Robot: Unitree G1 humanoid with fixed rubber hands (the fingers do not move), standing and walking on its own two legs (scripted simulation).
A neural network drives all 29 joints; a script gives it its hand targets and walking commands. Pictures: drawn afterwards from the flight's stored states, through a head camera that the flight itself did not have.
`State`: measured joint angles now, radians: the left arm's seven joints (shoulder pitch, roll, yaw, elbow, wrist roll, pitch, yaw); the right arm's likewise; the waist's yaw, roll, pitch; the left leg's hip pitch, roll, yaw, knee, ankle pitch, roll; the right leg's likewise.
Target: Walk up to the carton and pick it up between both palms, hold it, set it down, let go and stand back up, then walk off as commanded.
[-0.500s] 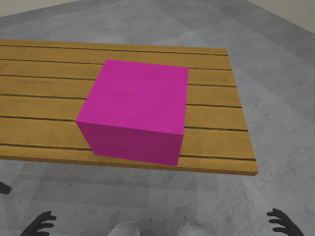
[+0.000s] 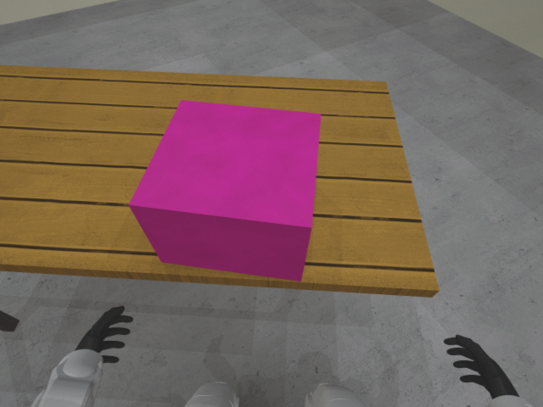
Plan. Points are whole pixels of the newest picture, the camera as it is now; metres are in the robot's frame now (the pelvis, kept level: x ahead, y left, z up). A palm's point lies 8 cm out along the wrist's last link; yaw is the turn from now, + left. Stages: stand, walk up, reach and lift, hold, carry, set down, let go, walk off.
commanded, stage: reach and lift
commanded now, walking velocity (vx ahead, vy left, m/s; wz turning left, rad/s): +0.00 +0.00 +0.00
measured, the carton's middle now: (240, 189) +0.46 +0.08 +0.00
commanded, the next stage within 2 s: none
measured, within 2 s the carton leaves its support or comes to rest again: neither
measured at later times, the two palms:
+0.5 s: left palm (50, 348) +0.18 +0.32 -0.01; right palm out of the picture +0.12 -0.21 -0.02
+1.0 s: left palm (45, 340) +0.18 +0.31 +0.01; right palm out of the picture +0.12 -0.19 +0.01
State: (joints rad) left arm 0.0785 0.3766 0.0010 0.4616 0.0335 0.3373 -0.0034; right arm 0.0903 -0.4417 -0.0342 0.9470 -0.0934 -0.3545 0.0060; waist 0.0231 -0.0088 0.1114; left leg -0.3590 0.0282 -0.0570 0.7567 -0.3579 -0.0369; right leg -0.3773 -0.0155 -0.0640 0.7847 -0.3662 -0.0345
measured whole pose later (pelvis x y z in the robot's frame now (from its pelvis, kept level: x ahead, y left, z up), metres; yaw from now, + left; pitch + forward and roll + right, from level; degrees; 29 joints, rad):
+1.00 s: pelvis -0.02 +0.06 +0.03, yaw -3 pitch -1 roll -1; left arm 0.25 0.34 0.04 0.34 -0.16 -0.17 -0.03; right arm 0.34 -0.22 -0.04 0.51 0.16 -0.40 0.00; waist 0.02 -0.05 0.02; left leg -0.24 -0.01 0.01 0.42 -0.16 0.01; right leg -0.14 0.01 -0.04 0.39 -0.24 -0.02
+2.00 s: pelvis +0.00 +0.06 +0.04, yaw -3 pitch +1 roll +0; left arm -0.06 0.43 0.03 0.28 -0.34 0.01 -0.07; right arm 0.00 -0.22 -0.04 0.30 0.26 -0.05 -0.09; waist 0.02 -0.01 -0.02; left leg -0.24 -0.02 0.01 0.40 -0.18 0.01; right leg -0.13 0.01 -0.04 0.37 -0.25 -0.01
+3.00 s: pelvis +0.00 +0.05 +0.04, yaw -3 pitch +2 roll +0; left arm -0.83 0.44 0.03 0.93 -0.27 0.09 -0.09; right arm -0.78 -0.22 -0.04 0.86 0.26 0.11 -0.14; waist 0.00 -0.01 -0.02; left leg -0.25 -0.01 0.01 0.38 -0.17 0.01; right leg -0.14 0.02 -0.04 0.34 -0.24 -0.02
